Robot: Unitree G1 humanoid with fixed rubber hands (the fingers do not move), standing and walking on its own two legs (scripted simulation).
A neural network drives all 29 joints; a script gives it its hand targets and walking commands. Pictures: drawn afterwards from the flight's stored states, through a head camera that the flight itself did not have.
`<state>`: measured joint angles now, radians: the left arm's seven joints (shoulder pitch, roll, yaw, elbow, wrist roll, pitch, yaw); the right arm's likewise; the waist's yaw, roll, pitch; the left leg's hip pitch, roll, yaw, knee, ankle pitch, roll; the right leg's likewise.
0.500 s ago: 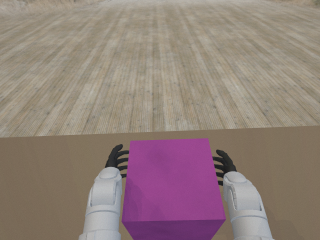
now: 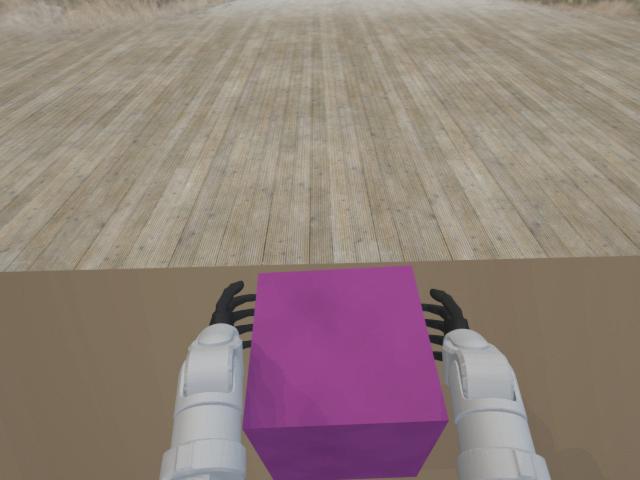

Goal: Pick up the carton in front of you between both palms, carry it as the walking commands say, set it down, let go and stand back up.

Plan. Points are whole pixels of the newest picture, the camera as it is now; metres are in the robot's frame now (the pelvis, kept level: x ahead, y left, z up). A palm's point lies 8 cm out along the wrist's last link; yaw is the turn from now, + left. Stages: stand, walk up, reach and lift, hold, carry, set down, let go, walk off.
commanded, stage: hold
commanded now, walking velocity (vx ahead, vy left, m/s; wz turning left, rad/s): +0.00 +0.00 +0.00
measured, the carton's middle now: (340, 378) +0.30 +0.00 -0.03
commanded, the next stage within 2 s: carry in 0.28 s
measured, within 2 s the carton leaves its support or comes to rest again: neither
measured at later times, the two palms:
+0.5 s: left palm (208, 322) +0.32 +0.18 +0.07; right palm (435, 323) +0.32 -0.12 +0.06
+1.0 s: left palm (208, 236) +0.47 +0.21 +0.09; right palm (392, 219) +0.51 -0.09 +0.09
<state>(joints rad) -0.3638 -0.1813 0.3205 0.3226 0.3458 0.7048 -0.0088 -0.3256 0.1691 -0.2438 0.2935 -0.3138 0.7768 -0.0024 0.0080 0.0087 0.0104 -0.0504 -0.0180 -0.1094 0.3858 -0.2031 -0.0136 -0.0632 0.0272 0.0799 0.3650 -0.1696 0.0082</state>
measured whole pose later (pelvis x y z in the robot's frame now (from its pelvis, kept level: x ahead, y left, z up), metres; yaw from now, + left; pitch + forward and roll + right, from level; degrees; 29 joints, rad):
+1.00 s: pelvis +0.26 +0.03 +0.00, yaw +4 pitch +5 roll +0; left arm 0.01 -0.13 0.05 -0.49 0.03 1.20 0.17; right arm 0.00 0.13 -0.06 -0.48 0.00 1.23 -0.16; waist 0.04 -0.03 -0.17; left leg -0.56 0.08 0.12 0.80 -0.30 0.00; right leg -0.13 -0.03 -0.21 0.33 -0.29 -0.02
